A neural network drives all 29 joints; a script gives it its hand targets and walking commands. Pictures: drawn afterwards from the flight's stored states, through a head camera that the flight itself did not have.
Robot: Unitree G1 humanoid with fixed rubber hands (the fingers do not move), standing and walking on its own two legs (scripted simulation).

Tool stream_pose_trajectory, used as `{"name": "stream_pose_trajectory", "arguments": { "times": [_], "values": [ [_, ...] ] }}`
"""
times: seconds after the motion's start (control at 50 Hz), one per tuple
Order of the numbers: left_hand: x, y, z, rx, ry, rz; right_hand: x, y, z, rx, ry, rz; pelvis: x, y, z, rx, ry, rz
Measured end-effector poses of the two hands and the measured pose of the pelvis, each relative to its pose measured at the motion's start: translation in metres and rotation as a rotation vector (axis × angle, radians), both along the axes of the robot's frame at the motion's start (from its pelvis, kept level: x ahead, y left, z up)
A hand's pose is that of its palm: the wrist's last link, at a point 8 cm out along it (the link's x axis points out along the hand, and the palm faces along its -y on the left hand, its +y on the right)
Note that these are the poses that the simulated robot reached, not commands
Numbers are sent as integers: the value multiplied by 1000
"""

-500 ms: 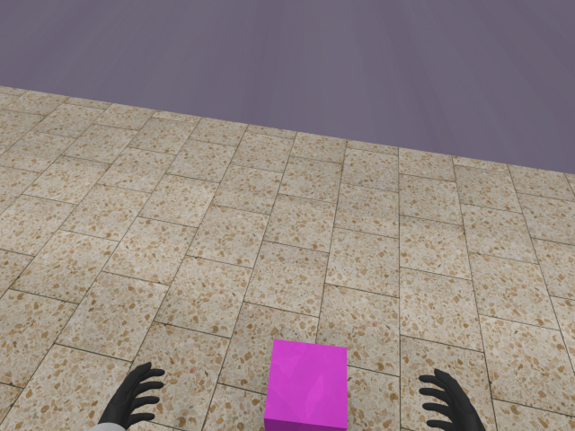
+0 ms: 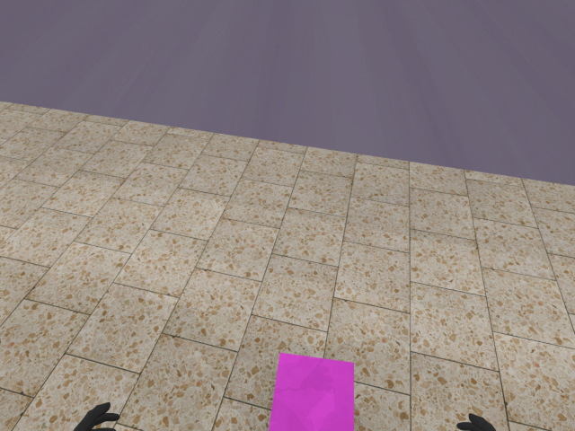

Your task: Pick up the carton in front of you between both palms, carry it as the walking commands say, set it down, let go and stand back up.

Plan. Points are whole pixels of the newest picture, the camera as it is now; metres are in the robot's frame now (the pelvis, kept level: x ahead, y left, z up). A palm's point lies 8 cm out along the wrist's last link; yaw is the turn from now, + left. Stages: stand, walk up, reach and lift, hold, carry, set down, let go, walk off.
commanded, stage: stand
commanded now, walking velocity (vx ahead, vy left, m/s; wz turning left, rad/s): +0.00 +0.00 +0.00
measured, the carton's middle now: (311, 408) +0.33 -0.06 -0.64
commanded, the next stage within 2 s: none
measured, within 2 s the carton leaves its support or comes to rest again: neither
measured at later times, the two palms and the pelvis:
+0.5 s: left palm out of the picture +0.09 +0.29 -0.09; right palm out of the picture +0.09 -0.31 -0.09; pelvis -0.01 -0.01 +0.01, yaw +0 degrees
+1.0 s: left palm out of the picture +0.07 +0.30 -0.10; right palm out of the picture +0.06 -0.31 -0.09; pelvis -0.03 -0.01 +0.01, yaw +0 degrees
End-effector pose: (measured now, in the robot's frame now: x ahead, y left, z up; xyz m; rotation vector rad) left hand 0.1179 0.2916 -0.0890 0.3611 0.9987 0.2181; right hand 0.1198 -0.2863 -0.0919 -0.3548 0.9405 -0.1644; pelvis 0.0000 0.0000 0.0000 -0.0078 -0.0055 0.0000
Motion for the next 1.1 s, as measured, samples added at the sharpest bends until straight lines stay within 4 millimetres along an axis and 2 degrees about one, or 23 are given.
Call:
{"name": "stream_pose_trajectory", "arguments": {
  "times": [0.42, 0.74, 1.1],
  "values": [
    [-27, -2, -4, -17, 46, 31, -26, -17, 0, -23, 49, -8, -12, -9, 4, 3, -25, 3],
    [-49, 6, -4, -3, 94, 57, -49, -27, -4, -30, 119, -26, -20, -12, 7, 4, -40, 3],
    [-51, 8, -7, -22, 102, 50, -60, -29, 0, -43, 140, -42, -28, -9, 9, 3, -39, -7]
  ]
}}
